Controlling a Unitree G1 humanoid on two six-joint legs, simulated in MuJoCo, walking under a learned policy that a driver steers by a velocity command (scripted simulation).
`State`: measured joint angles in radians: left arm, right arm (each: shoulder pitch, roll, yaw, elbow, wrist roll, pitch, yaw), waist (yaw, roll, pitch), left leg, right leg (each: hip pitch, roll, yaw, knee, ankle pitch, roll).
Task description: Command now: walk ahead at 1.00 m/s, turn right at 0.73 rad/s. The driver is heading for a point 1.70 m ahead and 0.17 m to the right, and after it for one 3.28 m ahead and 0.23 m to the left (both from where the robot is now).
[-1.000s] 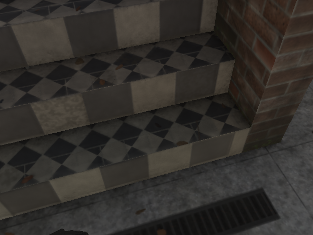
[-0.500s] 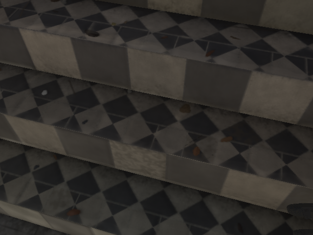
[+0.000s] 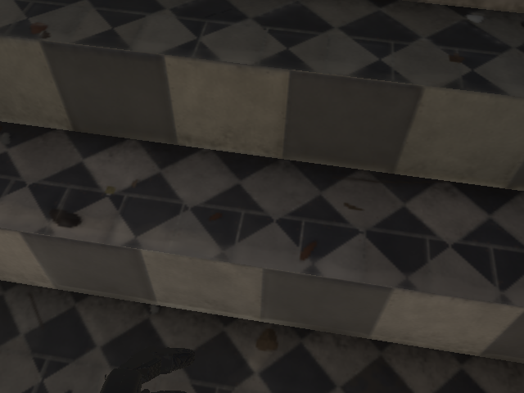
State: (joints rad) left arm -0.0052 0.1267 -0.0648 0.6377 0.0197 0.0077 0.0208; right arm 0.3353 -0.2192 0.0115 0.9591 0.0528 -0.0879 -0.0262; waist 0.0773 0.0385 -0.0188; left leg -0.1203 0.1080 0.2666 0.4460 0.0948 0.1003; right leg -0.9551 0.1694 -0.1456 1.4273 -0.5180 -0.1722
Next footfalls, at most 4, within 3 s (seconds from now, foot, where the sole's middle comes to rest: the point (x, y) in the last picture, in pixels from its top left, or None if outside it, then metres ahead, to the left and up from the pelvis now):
0.02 right None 0.13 -0.05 -0.63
0.38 left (225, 380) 0.37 0.12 -0.42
0.82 right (461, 253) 0.54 -0.26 -0.22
1.26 left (370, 35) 0.82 -0.08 -0.02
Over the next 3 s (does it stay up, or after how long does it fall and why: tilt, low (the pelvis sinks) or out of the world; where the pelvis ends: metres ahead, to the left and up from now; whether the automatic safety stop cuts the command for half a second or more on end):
stays up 1.65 -0.30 1.47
